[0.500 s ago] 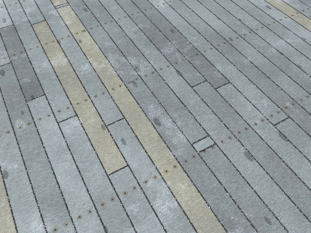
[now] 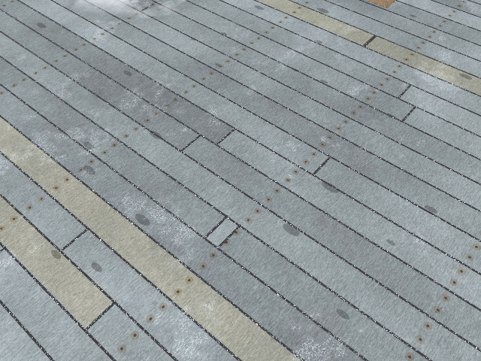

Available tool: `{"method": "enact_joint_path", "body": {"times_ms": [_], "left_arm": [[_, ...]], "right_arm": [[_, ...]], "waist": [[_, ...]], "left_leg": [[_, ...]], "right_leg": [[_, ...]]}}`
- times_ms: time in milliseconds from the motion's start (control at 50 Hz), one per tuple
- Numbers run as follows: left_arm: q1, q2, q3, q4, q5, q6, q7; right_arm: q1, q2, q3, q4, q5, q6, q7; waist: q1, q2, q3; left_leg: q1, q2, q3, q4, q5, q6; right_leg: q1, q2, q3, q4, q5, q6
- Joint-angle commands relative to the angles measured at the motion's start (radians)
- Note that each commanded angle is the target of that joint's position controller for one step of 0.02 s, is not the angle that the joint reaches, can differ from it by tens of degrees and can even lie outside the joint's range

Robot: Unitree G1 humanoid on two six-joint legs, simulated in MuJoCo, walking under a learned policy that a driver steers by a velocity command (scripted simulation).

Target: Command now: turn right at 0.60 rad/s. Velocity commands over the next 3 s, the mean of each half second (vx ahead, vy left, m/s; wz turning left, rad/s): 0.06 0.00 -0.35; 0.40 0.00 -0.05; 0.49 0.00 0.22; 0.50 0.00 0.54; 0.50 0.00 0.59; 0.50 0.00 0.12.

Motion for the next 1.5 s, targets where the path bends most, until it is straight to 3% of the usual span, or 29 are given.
{"method": "enact_joint_path", "body": {"times_ms": [20, 40, 80, 120, 320, 400, 440, 460, 480, 560, 660, 740, 800, 820, 840, 860, 880, 900, 960, 1060, 1200, 1300, 1340, 1360, 1380, 1400, 1420, 1460, 1500], "left_arm": [[0.095, 0.289, 0.078, -0.073, 0.035, -0.03, 0.013], [0.107, 0.234, 0.065, -0.069, 0.052, -0.053, 0.008], [0.014, 0.181, 0.046, -0.06, 0.026, -0.071, 0.018], [-0.032, 0.144, 0.027, -0.065, 0.007, -0.064, 0.032], [-0.021, 0.137, 0.012, -0.026, 0.029, -0.049, 0.031], [-0.011, 0.115, -0.007, 0.009, 0.012, -0.051, 0.022], [-0.03, 0.056, -0.027, 0.003, 0.027, -0.066, 0.02], [-0.054, 0.04, -0.025, -0.034, 0.014, -0.081, 0.022], [-0.121, 0.119, -0.004, -0.051, 0.003, -0.097, 0.028], [-0.088, 0.084, 0.006, -0.012, 0.004, -0.126, 0.006], [-0.158, 0.002, -0.022, -0.018, 0.004, -0.146, -0.017], [-0.157, 0.047, -0.014, -0.024, -0.009, -0.148, -0.03], [0.023, 0.103, 0.015, 0.032, -0.008, -0.147, -0.021], [0.163, 0.149, 0.037, 0.067, -0.008, -0.148, -0.01], [0.29, 0.265, 0.06, 0.078, 0.019, -0.145, -0.002], [0.32, 0.235, 0.048, 0.088, 0.014, -0.152, -0.012], [0.241, 0.174, 0.023, 0.083, 0.011, -0.159, -0.015], [0.186, 0.134, 0.011, 0.075, 0.012, -0.16, -0.016], [0.088, 0.085, -0.007, 0.07, 0.027, -0.165, -0.017], [0.122, 0.102, -0.002, 0.112, 0.015, -0.179, -0.005], [0.223, 0.139, 0.005, 0.181, 0.008, -0.162, 0.01], [0.217, 0.165, 0.016, 0.2, 0.013, -0.137, 0.022], [0.19, 0.177, 0.016, 0.185, 0.019, -0.119, 0.036], [0.205, 0.16, 0.005, 0.157, 0.036, -0.12, 0.047], [0.34, 0.011, -0.044, 0.126, 0.053, -0.146, 0.025], [0.251, 0.105, -0.028, 0.131, 0.021, -0.182, 0.009], [0.139, 0.145, -0.017, 0.087, -0.017, -0.205, -0.001], [0.06, 0.131, -0.02, 0.066, 0.011, -0.222, 0.009], [0.089, 0.126, -0.014, 0.059, 0.031, -0.202, 0.013]], "right_arm": [[-0.052, -0.072, -0.016, -0.111, -0.039, -0.015, -0.005], [-0.106, -0.113, -0.03, -0.114, -0.027, -0.018, -0.011], [-0.073, -0.121, -0.041, -0.082, -0.014, -0.013, -0.019], [-0.042, -0.124, -0.044, -0.065, -0.022, -0.011, -0.02], [-0.05, -0.077, -0.013, -0.06, 0.0, -0.011, 0.01], [0.02, -0.053, -0.004, -0.029, -0.001, -0.035, 0.029], [0.138, -0.104, -0.01, -0.013, -0.01, -0.053, 0.022], [0.209, -0.205, -0.037, 0.027, -0.019, -0.062, 0.028], [0.205, -0.192, -0.037, 0.016, -0.024, -0.075, 0.032], [0.163, -0.117, -0.012, 0.015, 0.001, -0.092, 0.007], [0.196, -0.132, -0.017, 0.024, 0.007, -0.087, 0.012], [0.23, -0.174, -0.028, 0.038, 0.023, -0.081, 0.024], [0.212, -0.157, -0.018, 0.044, 0.022, -0.074, 0.025], [0.214, -0.11, -0.001, 0.043, 0.011, -0.076, 0.026], [0.245, -0.021, 0.029, -0.009, -0.004, -0.088, 0.023], [0.232, -0.053, 0.023, -0.018, 0.01, -0.106, 0.016], [0.197, -0.127, 0.001, -0.025, 0.036, -0.115, 0.023], [0.15, -0.132, 0.001, -0.028, 0.038, -0.12, 0.029], [0.138, -0.093, 0.001, -0.014, 0.009, -0.109, 0.037], [0.045, -0.056, 0.011, -0.041, -0.005, -0.088, 0.035], [-0.171, -0.022, 0.034, -0.104, 0.015, -0.107, 0.074], [-0.155, -0.064, 0.018, -0.132, 0.013, -0.105, 0.1], [0.073, -0.135, -0.023, -0.079, 0.01, -0.096, 0.088], [0.233, -0.199, -0.045, -0.053, 0.009, -0.088, 0.073], [0.257, -0.285, -0.059, -0.052, 0.014, -0.094, 0.075], [0.289, -0.183, -0.038, -0.049, 0.019, -0.091, 0.071], [0.234, -0.161, -0.03, -0.054, 0.01, -0.091, 0.064], [0.119, -0.13, -0.02, -0.078, 0.002, -0.092, 0.058], [0.075, -0.107, -0.012, -0.099, -0.01, -0.092, 0.053]], "waist": [[0.038, -0.344, -0.12], [0.086, -0.233, -0.157], [0.025, -0.147, -0.117], [0.002, -0.162, -0.129], [0.045, -0.176, -0.111], [0.008, -0.142, -0.072], [-0.029, -0.019, -0.072], [-0.021, 0.218, -0.047], [-0.068, 0.223, 0.048], [-0.032, 0.116, 0.056], [-0.067, 0.124, 0.009], [-0.061, 0.129, 0.022], [0.048, 0.091, -0.033], [0.115, 0.033, -0.123], [0.13, -0.237, -0.258], [0.134, -0.303, -0.297], [0.108, -0.231, -0.172], [0.087, -0.178, -0.097], [0.021, -0.129, -0.028], [0.02, -0.069, 0.012], [0.095, -0.061, 0.054], [0.049, -0.094, -0.009], [-0.075, -0.104, -0.16], [-0.131, -0.024, -0.276], [-0.028, 0.236, -0.399], [-0.1, 0.142, -0.455], [-0.103, 0.109, -0.285], [-0.033, -0.045, -0.125], [0.025, -0.001, -0.1]], "left_leg": [[-0.379, -0.114, -0.052, 0.437, -0.392, -0.037], [-0.38, -0.1, -0.167, 0.567, -0.387, -0.031], [-0.379, -0.077, -0.198, 0.573, -0.222, -0.016], [-0.327, -0.089, -0.188, 0.57, -0.131, -0.033], [-0.075, -0.097, -0.153, 0.156, -0.104, -0.033], [0.13, -0.144, -0.081, -0.126, 0.005, 0.024], [0.274, 0.027, -0.28, -0.197, -0.086, 0.112], [0.267, 0.157, -0.548, -0.332, -0.345, 0.236], [0.241, 0.262, -0.739, -0.441, -0.434, 0.324], [0.306, 0.163, -0.522, -0.445, -0.25, 0.25], [0.214, 0.068, -0.279, -0.443, 0.049, 0.221], [0.178, 0.127, -0.296, -0.425, 0.035, 0.23], [0.12, 0.101, -0.243, -0.257, 0.213, 0.182], [0.051, 0.037, -0.168, -0.03, 0.277, 0.141], [-0.258, -0.096, -0.071, 0.386, 0.036, 0.051], [-0.397, -0.151, -0.2, 0.587, -0.273, 0.044], [-0.485, -0.082, -0.227, 0.672, -0.218, 0.065], [-0.486, -0.039, -0.204, 0.663, -0.131, 0.085], [-0.386, 0.022, -0.195, 0.55, 0.046, 0.079], [-0.432, 0.018, -0.169, 0.347, 0.215, 0.024], [-0.363, -0.041, -0.12, -0.003, 0.424, 0.053], [-0.277, -0.124, -0.079, -0.046, 0.235, 0.137], [0.033, -0.2, -0.031, -0.073, 0.219, 0.188], [0.365, -0.075, -0.229, -0.042, 0.249, 0.241], [0.729, 0.188, -0.809, -0.125, 0.039, 0.453], [0.767, 0.199, -0.959, -0.259, -0.093, 0.449], [0.646, 0.17, -0.806, -0.286, -0.049, 0.394], [0.347, 0.093, -0.611, -0.314, 0.177, 0.35], [0.201, 0.049, -0.54, -0.359, 0.297, 0.351]], "right_leg": [[0.261, -0.389, 0.56, -0.215, 0.615, -0.322], [0.235, -0.369, 0.535, -0.235, 0.539, -0.352], [0.201, -0.25, 0.387, -0.218, 0.43, -0.239], [0.171, -0.21, 0.335, -0.207, 0.502, -0.211], [0.103, -0.193, 0.352, -0.192, 0.346, -0.227], [-0.028, -0.126, 0.394, -0.228, -0.254, -0.175], [-0.186, -0.037, 0.318, -0.022, -0.326, -0.092], [-0.329, 0.099, 0.077, 0.198, -0.263, -0.03], [-0.453, 0.054, 0.092, 0.361, -0.301, -0.006], [-0.535, -0.047, 0.097, 0.457, -0.054, 0.007], [-0.287, -0.027, -0.003, 0.152, 0.107, 0.035], [-0.162, -0.022, -0.009, 0.023, 0.124, 0.012], [0.106, 0.015, -0.034, -0.058, 0.133, -0.041], [0.297, -0.034, 0.026, -0.074, 0.118, -0.075], [0.583, -0.301, 0.455, -0.161, -0.068, -0.206], [0.576, -0.378, 0.78, -0.326, -0.263, -0.284], [0.489, -0.371, 0.684, -0.337, -0.319, -0.259], [0.394, -0.329, 0.559, -0.338, -0.248, -0.234], [0.207, -0.225, 0.344, -0.4, 0.023, -0.203], [0.183, -0.196, 0.187, -0.447, 0.283, -0.217], [0.267, -0.211, 0.056, -0.45, 0.312, -0.179], [0.435, -0.251, -0.014, -0.272, 0.767, -0.129], [0.395, -0.203, -0.08, 0.055, 1.035, -0.081], [0.146, -0.171, -0.09, 0.348, 0.775, -0.048], [-0.308, 0.051, -0.024, 0.727, -0.133, 0.027], [-0.428, 0.05, 0.147, 0.835, -0.252, 0.018], [-0.502, -0.002, 0.15, 0.828, -0.173, 0.002], [-0.434, -0.073, 0.128, 0.667, -0.056, 0.0], [-0.334, -0.098, 0.129, 0.588, -0.023, 0.021]]}}
Next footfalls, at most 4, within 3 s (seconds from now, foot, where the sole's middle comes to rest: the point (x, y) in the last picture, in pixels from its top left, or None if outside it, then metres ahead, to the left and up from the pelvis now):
0.42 left None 0.05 0.12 -0.77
0.82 right None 0.22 -0.19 -0.77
1.36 left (267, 312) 0.59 -0.03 -0.77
1.84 right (323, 229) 0.86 -0.22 -0.77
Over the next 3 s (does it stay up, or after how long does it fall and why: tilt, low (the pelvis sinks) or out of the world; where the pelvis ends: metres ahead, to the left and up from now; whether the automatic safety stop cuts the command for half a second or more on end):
stays up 1.26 0.15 0.01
